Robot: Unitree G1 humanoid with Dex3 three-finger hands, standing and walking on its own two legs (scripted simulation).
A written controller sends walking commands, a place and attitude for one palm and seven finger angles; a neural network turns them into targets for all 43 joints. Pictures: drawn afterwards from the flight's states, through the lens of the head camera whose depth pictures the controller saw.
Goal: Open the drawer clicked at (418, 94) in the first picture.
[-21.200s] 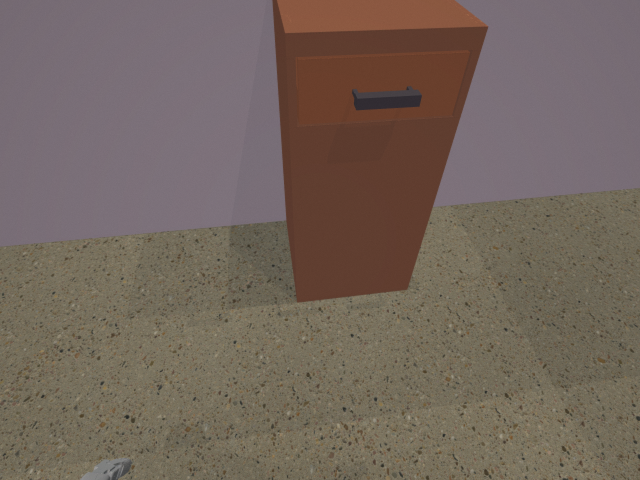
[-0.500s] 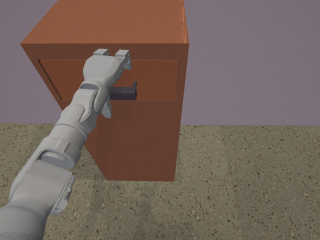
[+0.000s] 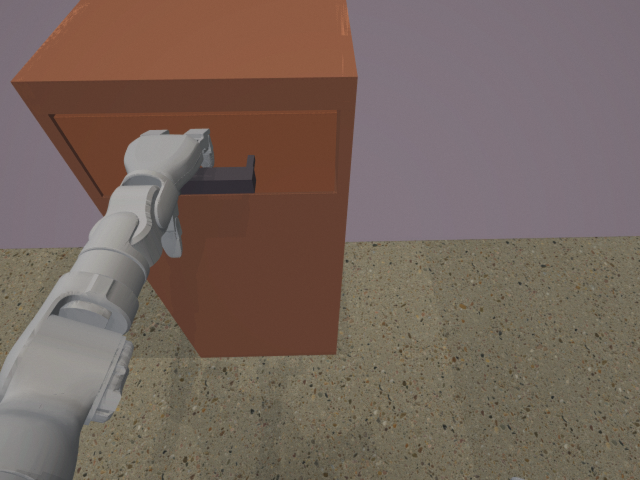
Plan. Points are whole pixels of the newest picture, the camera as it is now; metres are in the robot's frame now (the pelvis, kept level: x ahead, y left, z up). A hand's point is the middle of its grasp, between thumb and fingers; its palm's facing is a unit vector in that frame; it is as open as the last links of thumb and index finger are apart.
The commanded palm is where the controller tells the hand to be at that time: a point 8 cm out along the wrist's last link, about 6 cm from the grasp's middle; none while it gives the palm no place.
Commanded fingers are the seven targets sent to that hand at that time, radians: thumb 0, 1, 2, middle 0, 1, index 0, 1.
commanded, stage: lower the fingers behind the handle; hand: left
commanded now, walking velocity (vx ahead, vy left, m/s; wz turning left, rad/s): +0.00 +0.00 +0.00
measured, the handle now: (206, 171) +0.53 +0.16 +0.07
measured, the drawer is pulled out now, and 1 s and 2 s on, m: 0.00 0.00 0.00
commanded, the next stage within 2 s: close the thumb around the handle in 1.36 s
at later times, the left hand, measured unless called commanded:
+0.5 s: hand (194, 181) +0.49 +0.16 +0.10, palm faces +0.00 -0.02 -1.00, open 13.6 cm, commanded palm +0.47 +0.17 +0.13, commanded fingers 0.00 -0.50 0.30 -0.30 -1.20 -0.30 -1.20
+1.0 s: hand (203, 194) +0.49 +0.16 +0.07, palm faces +0.07 -0.02 -1.00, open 13.4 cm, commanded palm +0.47 +0.16 +0.10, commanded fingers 0.00 -0.50 0.30 -0.30 -1.20 -0.30 -1.20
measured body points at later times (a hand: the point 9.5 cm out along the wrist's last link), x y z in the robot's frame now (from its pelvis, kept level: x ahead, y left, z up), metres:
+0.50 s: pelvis +0.01 +0.01 +0.00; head +0.04 +0.00 +0.44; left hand +0.48 +0.16 +0.15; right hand +0.09 -0.23 -0.14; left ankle +0.02 +0.10 -0.72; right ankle -0.01 -0.08 -0.72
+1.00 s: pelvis +0.01 +0.01 -0.01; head +0.06 +0.01 +0.43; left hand +0.48 +0.16 +0.12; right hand +0.04 -0.25 -0.15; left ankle +0.02 +0.10 -0.72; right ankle -0.01 -0.08 -0.72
